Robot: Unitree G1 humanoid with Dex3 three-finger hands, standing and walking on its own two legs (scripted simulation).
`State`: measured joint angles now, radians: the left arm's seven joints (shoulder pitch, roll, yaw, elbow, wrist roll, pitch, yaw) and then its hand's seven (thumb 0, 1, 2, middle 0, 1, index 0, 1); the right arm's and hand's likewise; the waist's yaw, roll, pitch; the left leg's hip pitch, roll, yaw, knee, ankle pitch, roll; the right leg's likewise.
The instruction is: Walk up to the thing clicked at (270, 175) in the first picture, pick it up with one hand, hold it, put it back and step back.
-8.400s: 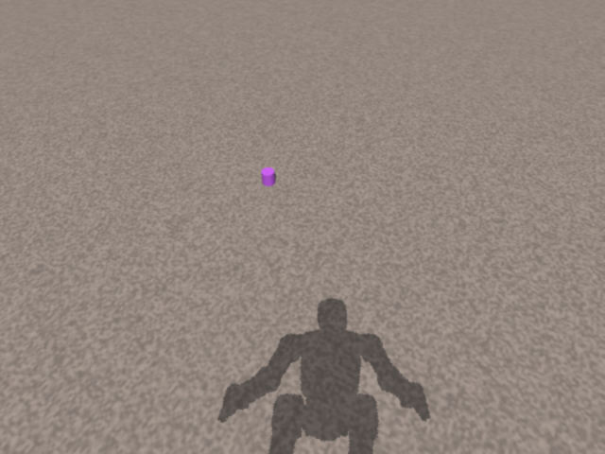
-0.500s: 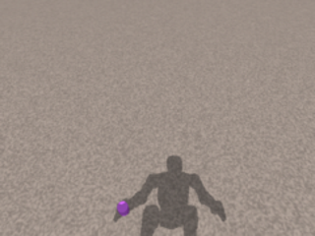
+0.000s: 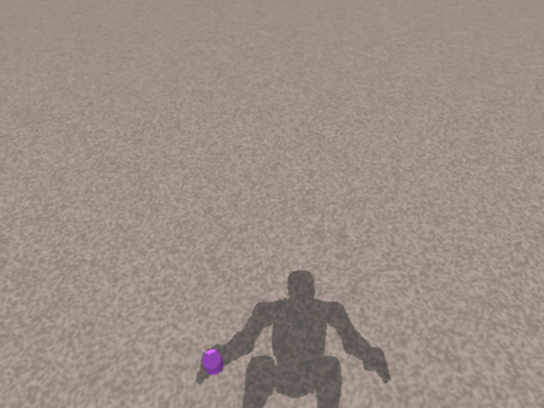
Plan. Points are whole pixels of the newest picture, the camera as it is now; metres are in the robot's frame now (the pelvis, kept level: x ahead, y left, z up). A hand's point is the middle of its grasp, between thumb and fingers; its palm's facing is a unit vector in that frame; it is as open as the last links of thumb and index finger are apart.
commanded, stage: stand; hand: left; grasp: from above
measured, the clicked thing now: (213, 362) +0.44 +0.24 -0.75
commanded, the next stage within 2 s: rise first in 0.28 s
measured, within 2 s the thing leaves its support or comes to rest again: neither
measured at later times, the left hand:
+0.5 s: hand out of the picture +0.10 +0.25 -0.16, palm faces +0.04 -0.94 -0.33, open 7.7 cm
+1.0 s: hand out of the picture +0.14 +0.26 -0.22, palm faces -0.11 -0.90 -0.42, open 13.9 cm
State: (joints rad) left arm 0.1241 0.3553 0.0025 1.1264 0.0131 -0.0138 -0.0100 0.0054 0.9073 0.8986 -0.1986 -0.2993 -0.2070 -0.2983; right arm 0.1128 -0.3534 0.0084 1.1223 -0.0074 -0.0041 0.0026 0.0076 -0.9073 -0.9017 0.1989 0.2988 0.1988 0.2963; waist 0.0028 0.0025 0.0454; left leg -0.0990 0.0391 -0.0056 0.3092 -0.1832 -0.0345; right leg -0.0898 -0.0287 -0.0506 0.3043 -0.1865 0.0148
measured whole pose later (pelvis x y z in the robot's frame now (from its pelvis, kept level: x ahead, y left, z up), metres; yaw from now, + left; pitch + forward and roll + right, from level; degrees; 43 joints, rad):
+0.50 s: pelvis -0.01 +0.00 -0.01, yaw +0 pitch +1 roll +0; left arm 0.05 0.33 0.06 1.07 -0.01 -0.03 0.00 0.01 0.80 0.93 -0.18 -0.40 -0.18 -0.40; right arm 0.17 -0.33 0.01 0.94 0.04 -0.03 -0.03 0.01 -0.93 -0.91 0.20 0.30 0.20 0.30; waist 0.00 0.00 0.06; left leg -0.23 0.03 -0.01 0.42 -0.22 -0.03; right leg -0.22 -0.04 -0.05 0.42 -0.22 0.01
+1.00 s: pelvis -0.01 +0.01 -0.07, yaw -1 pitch +15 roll -1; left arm 0.13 0.30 0.15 0.67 0.21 0.15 0.01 0.00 -0.49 1.01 -0.06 -1.05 -0.07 -1.06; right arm 0.22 -0.24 -0.04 0.63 0.01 -0.09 -0.02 0.01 -0.90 -0.90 0.20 0.30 0.20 0.30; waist -0.02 -0.01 -0.08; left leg -0.78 0.05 -0.01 1.01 -0.48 -0.02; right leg -0.76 -0.04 -0.02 0.97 -0.46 0.03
